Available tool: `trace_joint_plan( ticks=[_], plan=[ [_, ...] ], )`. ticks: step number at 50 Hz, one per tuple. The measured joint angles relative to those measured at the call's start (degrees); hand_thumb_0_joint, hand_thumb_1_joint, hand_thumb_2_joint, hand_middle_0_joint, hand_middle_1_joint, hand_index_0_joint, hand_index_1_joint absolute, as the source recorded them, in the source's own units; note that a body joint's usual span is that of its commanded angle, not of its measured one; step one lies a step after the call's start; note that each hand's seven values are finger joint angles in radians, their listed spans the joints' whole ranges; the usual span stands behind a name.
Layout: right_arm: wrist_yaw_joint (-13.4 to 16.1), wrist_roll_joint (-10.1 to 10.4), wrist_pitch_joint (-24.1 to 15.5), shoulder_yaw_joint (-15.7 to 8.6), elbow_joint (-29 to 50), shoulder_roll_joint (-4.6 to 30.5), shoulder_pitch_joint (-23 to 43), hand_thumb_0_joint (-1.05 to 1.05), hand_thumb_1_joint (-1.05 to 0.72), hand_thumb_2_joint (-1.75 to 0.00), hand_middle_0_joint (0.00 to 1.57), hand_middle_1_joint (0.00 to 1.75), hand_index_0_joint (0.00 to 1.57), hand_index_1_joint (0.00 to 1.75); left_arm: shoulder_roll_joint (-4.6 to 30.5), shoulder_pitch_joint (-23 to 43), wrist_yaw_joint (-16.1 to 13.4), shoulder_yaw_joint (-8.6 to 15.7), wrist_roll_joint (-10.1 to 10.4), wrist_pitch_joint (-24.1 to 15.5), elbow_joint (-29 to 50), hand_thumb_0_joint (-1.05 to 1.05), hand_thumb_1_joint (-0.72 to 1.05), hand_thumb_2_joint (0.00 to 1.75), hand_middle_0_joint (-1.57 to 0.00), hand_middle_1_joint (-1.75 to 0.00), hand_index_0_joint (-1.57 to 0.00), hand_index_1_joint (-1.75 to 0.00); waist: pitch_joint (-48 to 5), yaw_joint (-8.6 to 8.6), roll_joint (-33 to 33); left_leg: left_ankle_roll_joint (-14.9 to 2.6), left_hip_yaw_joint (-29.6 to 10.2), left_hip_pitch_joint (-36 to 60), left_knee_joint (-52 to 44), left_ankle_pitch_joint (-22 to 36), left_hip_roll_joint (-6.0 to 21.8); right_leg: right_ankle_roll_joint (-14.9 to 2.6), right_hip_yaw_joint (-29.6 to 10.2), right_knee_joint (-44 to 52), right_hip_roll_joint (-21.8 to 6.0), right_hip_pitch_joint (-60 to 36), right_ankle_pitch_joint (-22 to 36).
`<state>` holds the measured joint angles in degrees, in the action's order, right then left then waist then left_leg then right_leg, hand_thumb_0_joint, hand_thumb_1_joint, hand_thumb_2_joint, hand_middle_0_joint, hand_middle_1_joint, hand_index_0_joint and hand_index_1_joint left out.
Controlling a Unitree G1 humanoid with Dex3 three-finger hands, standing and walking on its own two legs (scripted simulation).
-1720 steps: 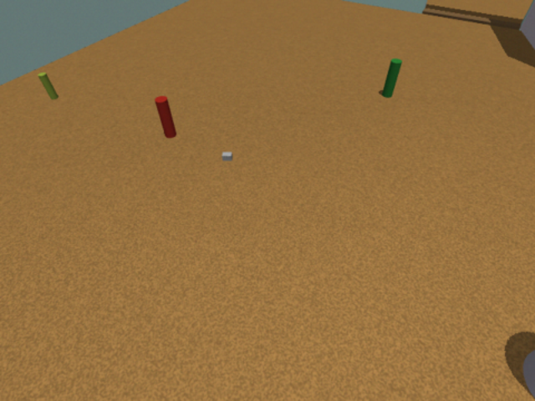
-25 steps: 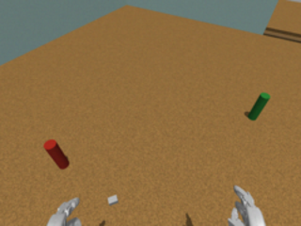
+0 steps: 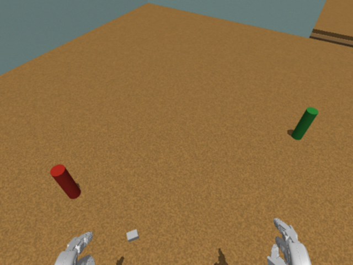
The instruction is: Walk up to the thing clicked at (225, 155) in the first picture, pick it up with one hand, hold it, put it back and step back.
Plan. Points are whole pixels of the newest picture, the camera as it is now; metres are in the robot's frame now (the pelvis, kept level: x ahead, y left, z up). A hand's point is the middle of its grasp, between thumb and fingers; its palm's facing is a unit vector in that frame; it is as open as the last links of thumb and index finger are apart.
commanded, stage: home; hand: left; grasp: from above
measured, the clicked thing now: (132, 235) +0.43 +0.22 -0.70
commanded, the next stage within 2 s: stand in 0.52 s
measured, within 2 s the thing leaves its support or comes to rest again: neither
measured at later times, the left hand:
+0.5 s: hand out of the picture +0.16 +0.17 -0.05, palm faces +0.05 -0.98 -0.20, open 7.4 cm
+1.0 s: hand out of the picture +0.07 +0.24 -0.11, palm faces +0.04 -0.94 -0.33, open 7.4 cm
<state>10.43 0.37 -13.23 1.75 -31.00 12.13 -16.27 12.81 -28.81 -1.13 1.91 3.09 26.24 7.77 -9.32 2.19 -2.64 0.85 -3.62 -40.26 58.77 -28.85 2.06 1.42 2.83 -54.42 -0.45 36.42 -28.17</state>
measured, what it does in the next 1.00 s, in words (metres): stands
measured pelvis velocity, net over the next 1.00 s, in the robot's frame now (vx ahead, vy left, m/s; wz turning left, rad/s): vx -0.01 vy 0.01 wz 0.00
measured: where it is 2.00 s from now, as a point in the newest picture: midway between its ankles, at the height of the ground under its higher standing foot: outside the picture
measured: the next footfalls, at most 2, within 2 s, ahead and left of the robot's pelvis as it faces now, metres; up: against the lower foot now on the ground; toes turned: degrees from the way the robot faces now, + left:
none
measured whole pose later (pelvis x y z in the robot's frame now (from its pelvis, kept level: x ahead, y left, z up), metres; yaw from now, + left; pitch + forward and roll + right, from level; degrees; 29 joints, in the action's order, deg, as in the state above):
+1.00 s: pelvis -0.01 +0.01 +0.04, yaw +0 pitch -1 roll -1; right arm 0.8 -3.1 -0.8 -3.1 -52.5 16.2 -11.8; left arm 16.7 -13.8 -1.8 3.2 -2.6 2.2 -47.1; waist 2.3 -1.2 0.4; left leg -0.4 -1.2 -19.8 40.9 -20.4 -0.2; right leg 2.2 1.0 -39.5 -2.8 17.7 -21.0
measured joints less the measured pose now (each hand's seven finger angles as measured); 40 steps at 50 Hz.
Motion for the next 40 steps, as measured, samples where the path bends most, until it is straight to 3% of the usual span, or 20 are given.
trace_joint_plan(
  ticks=[31,35,40],
  plan=[
    [-0.1,0.2,0.9,-0.4,0.6,0.3,0.0,0.01,-0.90,-0.90,0.21,0.30,0.21,0.29,0.1,-0.2,-0.1,-0.1,0.1,-0.2,-0.1,0.01,0.90,0.90,-0.20,-0.30,-0.20,-0.29,-0.3,0.11,0.0,0.29,-0.3,0.0,0.2,0.2,0.1,-0.30,0.2,-0.5,0.1,0.1,0.0],
    [-4.5,-5.1,6.1,-1.0,-7.7,1.6,4.5,0.01,-0.90,-0.90,0.21,0.30,0.20,0.29,1.9,10.0,-0.8,-1.6,-4.7,-13.4,-19.4,0.01,0.90,0.90,-0.20,-0.30,-0.20,-0.30,6.2,-2.45,2.5,-0.24,1.4,6.8,-3.8,2.3,-1.1,-0.49,-1.2,1.2,-1.2,-5.4,1.0],
    [-8.7,-4.2,10.1,-2.4,-13.9,3.2,6.4,0.01,-0.90,-0.90,0.21,0.30,0.21,0.30,3.6,15.7,-0.6,-0.3,-5.9,-19.9,-36.0,0.01,0.90,0.90,-0.20,-0.30,-0.20,-0.30,10.3,-3.47,3.9,-0.61,2.4,12.5,-9.5,5.2,-2.1,0.00,-2.1,5.1,-2.2,-10.2,3.1]
  ],
)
